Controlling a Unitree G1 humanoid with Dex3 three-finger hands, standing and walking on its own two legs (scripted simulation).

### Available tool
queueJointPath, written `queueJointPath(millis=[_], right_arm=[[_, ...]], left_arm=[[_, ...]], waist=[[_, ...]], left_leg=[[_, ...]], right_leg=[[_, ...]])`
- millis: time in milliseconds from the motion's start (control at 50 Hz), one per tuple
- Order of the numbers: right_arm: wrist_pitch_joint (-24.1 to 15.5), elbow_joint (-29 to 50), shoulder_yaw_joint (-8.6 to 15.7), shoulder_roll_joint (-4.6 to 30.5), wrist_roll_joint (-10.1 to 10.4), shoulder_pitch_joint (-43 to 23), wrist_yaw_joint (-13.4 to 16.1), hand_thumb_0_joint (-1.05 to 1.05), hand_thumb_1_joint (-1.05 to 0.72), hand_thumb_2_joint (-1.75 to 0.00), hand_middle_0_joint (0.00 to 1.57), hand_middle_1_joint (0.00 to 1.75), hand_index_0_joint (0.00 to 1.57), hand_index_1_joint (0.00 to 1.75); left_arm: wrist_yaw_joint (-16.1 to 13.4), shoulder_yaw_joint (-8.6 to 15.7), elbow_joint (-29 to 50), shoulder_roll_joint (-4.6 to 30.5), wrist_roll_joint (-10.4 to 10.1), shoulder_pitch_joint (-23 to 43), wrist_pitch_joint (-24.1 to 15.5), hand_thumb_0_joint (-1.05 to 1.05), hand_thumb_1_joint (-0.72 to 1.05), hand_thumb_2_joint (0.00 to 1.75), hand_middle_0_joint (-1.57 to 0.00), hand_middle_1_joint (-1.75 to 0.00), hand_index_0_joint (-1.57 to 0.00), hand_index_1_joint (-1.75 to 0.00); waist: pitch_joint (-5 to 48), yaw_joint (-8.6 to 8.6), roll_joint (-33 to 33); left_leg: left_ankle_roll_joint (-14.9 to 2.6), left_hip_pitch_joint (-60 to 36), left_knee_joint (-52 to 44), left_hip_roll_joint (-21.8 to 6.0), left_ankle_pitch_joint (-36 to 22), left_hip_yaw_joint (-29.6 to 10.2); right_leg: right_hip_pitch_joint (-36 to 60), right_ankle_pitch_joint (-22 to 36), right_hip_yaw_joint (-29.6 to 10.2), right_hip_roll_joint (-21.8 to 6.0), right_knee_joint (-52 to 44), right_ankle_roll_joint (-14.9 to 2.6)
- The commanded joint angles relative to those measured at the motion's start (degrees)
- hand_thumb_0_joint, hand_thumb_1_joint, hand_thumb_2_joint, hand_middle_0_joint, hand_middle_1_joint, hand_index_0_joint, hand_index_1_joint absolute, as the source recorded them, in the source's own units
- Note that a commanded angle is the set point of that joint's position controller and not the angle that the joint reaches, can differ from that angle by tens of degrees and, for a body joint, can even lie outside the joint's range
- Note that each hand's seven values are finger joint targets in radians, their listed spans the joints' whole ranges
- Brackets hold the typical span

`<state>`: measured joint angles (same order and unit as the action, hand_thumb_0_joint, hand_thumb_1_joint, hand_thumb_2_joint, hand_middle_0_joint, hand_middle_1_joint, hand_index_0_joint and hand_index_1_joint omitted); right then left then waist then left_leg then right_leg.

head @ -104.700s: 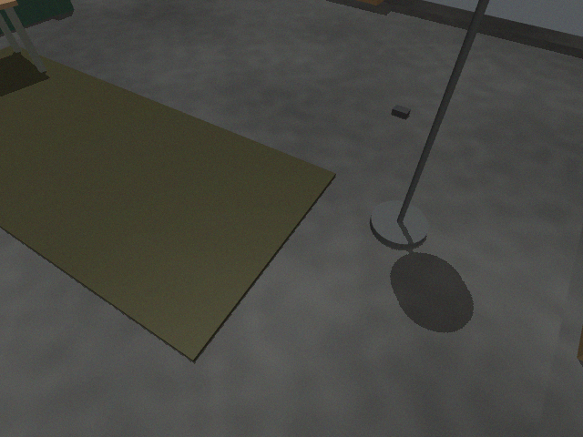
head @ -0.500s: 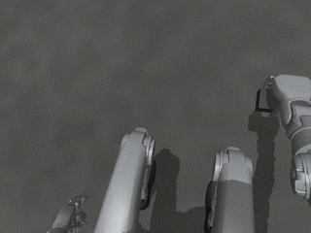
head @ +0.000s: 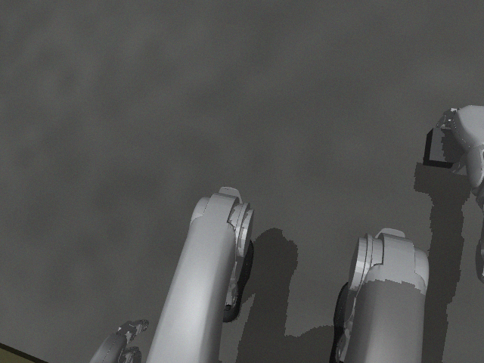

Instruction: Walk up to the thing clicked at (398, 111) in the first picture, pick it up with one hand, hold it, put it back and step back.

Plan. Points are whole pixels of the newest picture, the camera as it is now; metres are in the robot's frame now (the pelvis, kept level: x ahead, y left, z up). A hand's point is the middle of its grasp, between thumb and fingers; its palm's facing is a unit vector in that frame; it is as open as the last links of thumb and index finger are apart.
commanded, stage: crouch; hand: right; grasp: from above
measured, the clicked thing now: (457, 150) +0.49 -0.25 -0.21
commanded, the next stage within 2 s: lower in 0.10 s
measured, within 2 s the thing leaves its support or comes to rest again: rests again in 1.22 s
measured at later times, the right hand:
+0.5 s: hand (456, 157) +0.48 -0.25 -0.23, palm faces -0.50 +0.05 -0.86, open 8.7 cm
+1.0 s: hand (443, 158) +0.49 -0.25 -0.28, palm faces -0.50 +0.09 -0.86, open 8.7 cm
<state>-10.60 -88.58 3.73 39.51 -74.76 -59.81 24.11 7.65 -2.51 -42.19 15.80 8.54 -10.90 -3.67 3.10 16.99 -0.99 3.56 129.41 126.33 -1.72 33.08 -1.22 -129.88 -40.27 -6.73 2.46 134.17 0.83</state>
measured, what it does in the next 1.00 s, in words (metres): stands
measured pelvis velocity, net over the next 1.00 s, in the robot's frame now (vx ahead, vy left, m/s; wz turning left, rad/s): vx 0.01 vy -0.01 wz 0.08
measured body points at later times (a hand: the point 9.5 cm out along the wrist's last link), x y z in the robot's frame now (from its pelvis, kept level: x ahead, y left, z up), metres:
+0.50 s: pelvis +0.01 +0.00 -0.02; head +0.27 -0.07 +0.34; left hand +0.03 +0.28 -0.11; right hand +0.50 -0.25 -0.18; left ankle +0.12 +0.15 -0.32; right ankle +0.07 -0.12 -0.32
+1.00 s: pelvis +0.01 -0.01 -0.04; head +0.29 -0.09 +0.30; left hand +0.01 +0.26 -0.11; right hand +0.51 -0.25 -0.23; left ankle +0.12 +0.15 -0.32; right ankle +0.07 -0.12 -0.32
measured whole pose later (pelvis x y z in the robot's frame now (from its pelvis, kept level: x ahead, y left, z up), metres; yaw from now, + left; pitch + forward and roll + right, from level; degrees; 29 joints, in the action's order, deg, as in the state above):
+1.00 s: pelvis +0.01 -0.01 -0.04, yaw +5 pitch +33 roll +13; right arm -12.6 -98.1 9.1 49.9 -78.8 -62.6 31.5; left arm 13.7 -8.9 -39.0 18.5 13.1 -10.2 -8.8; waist -4.9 22.0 2.3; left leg 4.0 132.7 133.2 -0.7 34.6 1.6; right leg -135.2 -43.5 -10.7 2.8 144.9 0.1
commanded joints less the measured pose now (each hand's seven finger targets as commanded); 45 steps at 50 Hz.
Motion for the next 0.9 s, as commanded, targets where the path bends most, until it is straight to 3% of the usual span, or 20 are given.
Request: queueJointPath(millis=[0,40,80,180,220,260,320,380,420,440,480,540,580,620,700,740,780,800,860,880], right_arm=[[0.21,7.67,1.11,13.9,0.48,-21.73,3.35,0.0,-0.79,-0.48,1.15,0.39,1.17,0.37],[0.32,6.77,1.55,14.8,0.24,-21.92,3.5,0.0,-0.8,-0.48,1.14,0.39,1.17,0.37],[0.26,7.66,2.07,15.8,0.17,-22.22,3.74,0.0,-0.78,-0.49,1.16,0.38,1.17,0.37],[0.78,6.89,1.04,14.03,-0.11,-21.01,3.39,0.0,-0.81,-0.49,1.17,0.39,1.18,0.38],[0.64,8.81,1.75,15.23,0.13,-22.54,3.44,0.0,-0.78,-0.54,1.19,0.39,1.19,0.4],[0.83,4.77,0.98,13.21,0.44,-20.8,3.41,0.0,-0.79,-0.58,1.21,0.4,1.19,0.42],[0.02,3.75,0.45,13.65,0.13,-20.89,3.37,0.0,-0.77,-0.55,1.18,0.41,1.17,0.42],[-0.86,5.79,1.87,17.11,-0.27,-22.51,4.21,0.0,-0.77,-0.55,1.19,0.4,1.18,0.41],[-1.15,3.08,2.1,16.19,-0.75,-20.98,4.85,0.0,-0.82,-0.57,1.21,0.43,1.21,0.44],[-1.74,5.14,1.89,16.3,-1.21,-23.45,5.07,0.0,-0.83,-0.56,1.22,0.43,1.21,0.43],[-2.02,4.54,2.84,18.66,-1.83,-23.04,6.05,0.0,-0.84,-0.54,1.23,0.41,1.23,0.42],[-2.15,4.15,3.14,19.2,-2.65,-22.52,7.5,0.0,-0.85,-0.56,1.23,0.44,1.23,0.44],[-1.92,5.39,4.19,20.39,-2.93,-21.56,8.54,0.0,-0.87,-0.56,1.25,0.44,1.25,0.44],[-1.58,3.54,3.64,18.89,-2.54,-23.33,8.93,0.0,-0.89,-0.55,1.24,0.46,1.25,0.45],[-0.92,0.63,3.73,19.13,-2.61,-21.68,9.11,0.0,-0.84,-0.55,1.2,0.4,1.21,0.39],[-0.93,1.13,3.95,20.11,-2.41,-20.64,9.49,0.0,-0.81,-0.55,1.18,0.4,1.18,0.39],[-1.04,-0.86,3.04,18.43,-2.32,-21.19,9.13,0.0,-0.81,-0.53,1.16,0.4,1.18,0.39],[-1.22,1.62,3.73,20.16,-2.22,-21.97,9.23,0.0,-0.79,-0.52,1.15,0.4,1.16,0.39],[-1.52,0.78,4.47,21.82,-2.31,-21.42,9.44,0.0,-0.79,-0.55,1.16,0.4,1.17,0.4],[-1.42,-2.67,6.26,23.47,-2.79,-19.84,9.9,0.0,-0.81,-0.56,1.18,0.41,1.18,0.4]], left_arm=[[-0.51,4.11,0.88,14.76,-0.05,-12.17,-0.65,0.0,0.9,0.9,-0.2,-0.3,-0.2,-0.3],[-0.32,3.69,0.8,15.01,0.23,-12.65,-0.91,0.0,0.9,0.9,-0.2,-0.3,-0.2,-0.3],[-0.34,3.58,0.89,15.31,0.13,-12.68,-0.84,0.0,0.91,0.9,-0.2,-0.3,-0.2,-0.3],[0.22,3.42,1.26,15.54,0.17,-13.49,-0.93,0.0,0.91,0.9,-0.2,-0.3,-0.2,-0.3],[0.28,3.5,1.31,15.97,0.29,-13.64,-0.97,0.0,0.91,0.9,-0.2,-0.3,-0.2,-0.3],[0.31,3.0,1.12,16.0,0.47,-13.65,-0.96,0.0,0.91,0.9,-0.2,-0.3,-0.2,-0.3],[0.68,2.27,1.09,15.84,0.78,-13.73,-1.25,0.0,0.91,0.9,-0.2,-0.3,-0.2,-0.3],[0.79,2.2,0.89,16.34,0.82,-13.56,-1.6,0.0,0.91,0.9,-0.2,-0.3,-0.2,-0.3],[1.22,1.92,1.19,16.8,1.42,-14.29,-1.79,0.0,0.91,0.9,-0.2,-0.3,-0.2,-0.3],[1.45,1.93,1.34,16.58,1.61,-14.04,-1.96,0.0,0.91,0.9,-0.2,-0.3,-0.2,-0.3],[1.56,1.76,1.36,16.89,1.77,-13.4,-2.21,0.0,0.91,0.9,-0.2,-0.3,-0.2,-0.3],[2.15,1.37,1.54,17.19,2.41,-13.44,-2.71,0.0,0.91,0.9,-0.2,-0.3,-0.2,-0.3],[2.35,1.56,1.71,17.37,2.41,-13.33,-2.73,0.0,0.91,0.9,-0.2,-0.3,-0.2,-0.3],[2.89,1.19,1.35,17.63,2.83,-13.31,-3.24,0.0,0.91,0.9,-0.2,-0.3,-0.2,-0.3],[3.57,1.14,1.43,18.84,3.25,-13.6,-3.96,0.0,0.9,0.89,-0.2,-0.3,-0.2,-0.3],[3.84,0.86,1.53,18.77,3.18,-13.18,-3.98,0.0,0.9,0.9,-0.2,-0.3,-0.2,-0.3],[4.43,0.61,1.64,19.43,3.6,-13.26,-4.59,0.0,0.9,0.89,-0.2,-0.3,-0.2,-0.3],[4.47,0.49,1.56,19.59,3.44,-13.54,-4.62,0.0,0.9,0.89,-0.2,-0.3,-0.2,-0.3],[5.07,-0.16,2.32,19.88,3.67,-12.94,-4.89,0.0,0.9,0.9,-0.2,-0.3,-0.2,-0.3],[5.25,-0.34,1.72,20.53,4.12,-13.25,-4.84,0.0,0.9,0.9,-0.2,-0.3,-0.2,-0.3]], waist=[[40.26,1.18,-17.67],[38.69,1.69,-16.07],[39.62,1.05,-17.54],[39.89,2.03,-18.92],[39.51,1.85,-19.57],[37.67,2.66,-17.76],[36.38,3.7,-16.98],[39.01,2.42,-19.2],[36.8,3.79,-18.54],[37.95,4.43,-19.25],[37.31,3.68,-20.46],[37.34,4.12,-21.78],[38.61,3.37,-22.66],[36.2,5.15,-22.07],[34.4,5.72,-21.47],[36.31,4.75,-22.86],[33.29,6.85,-21.51],[35.2,5.72,-23.19],[35.12,5.75,-23.22],[33.6,6.5,-21.08]], left_leg=[[-5.41,-19.89,-9.1,0.83,-5.54,8.77],[-5.1,-20.03,-9.35,0.67,-5.29,8.66],[-5.14,-20.04,-8.77,0.63,-5.75,8.62],[-5.38,-18.57,-7.3,0.71,-8.16,9.34],[-5.24,-18.14,-7.27,0.49,-8.22,9.28],[-5.08,-17.46,-6.91,0.41,-8.69,9.25],[-5.01,-19.31,-6.5,1.0,-9.2,9.57],[-5.24,-19.94,-5.38,1.14,-10.33,9.74],[-5.15,-18.59,-4.95,0.96,-10.36,10.27],[-5.14,-19.08,-4.69,1.37,-9.97,10.59],[-5.24,-18.12,-4.53,1.5,-9.16,10.66],[-5.1,-18.43,-3.73,1.7,-9.76,11.11],[-5.04,-18.95,-3.44,1.85,-10.47,11.19],[-4.79,-16.93,-3.13,1.67,-10.27,11.4],[-4.63,-16.29,-2.62,1.59,-10.26,11.96],[-4.87,-17.37,-2.06,1.84,-10.9,12.14],[-4.62,-15.83,-1.78,1.81,-10.63,12.65],[-4.64,-16.99,-1.76,1.85,-11.42,12.47],[-4.72,-18.74,-1.35,1.97,-12.08,12.54],[-4.72,-19.0,-1.17,2.12,-12.02,12.79]], right_leg=[[28.54,8.73,5.02,0.22,-16.3,-1.52],[26.44,8.06,5.32,0.28,-15.22,-1.84],[25.96,8.34,5.37,0.42,-15.42,-1.77],[29.25,11.33,4.5,0.16,-14.73,-1.2],[28.88,11.31,4.33,0.1,-14.57,-1.16],[27.44,11.56,4.06,0.14,-13.62,-1.26],[25.04,11.98,4.64,0.3,-11.84,-1.72],[26.19,13.62,4.68,0.23,-11.4,-1.47],[26.3,13.9,4.14,0.1,-10.82,-1.11],[26.08,13.2,4.22,0.06,-10.65,-1.23],[26.32,12.04,4.28,0.13,-10.49,-1.29],[26.44,12.51,4.36,-0.01,-9.65,-1.21],[26.89,13.42,4.45,0.09,-9.6,-1.31],[26.25,12.58,4.2,-0.08,-8.89,-1.22],[25.85,12.71,3.3,-0.26,-8.06,-1.16],[27.04,13.68,2.88,-0.28,-8.59,-0.94],[26.45,13.27,2.21,-0.61,-7.73,-0.9],[27.23,14.37,2.35,-0.4,-7.95,-0.88],[26.45,15.13,2.28,-0.48,-7.36,-0.9],[25.2,14.57,2.1,-0.57,-6.64,-1.04]])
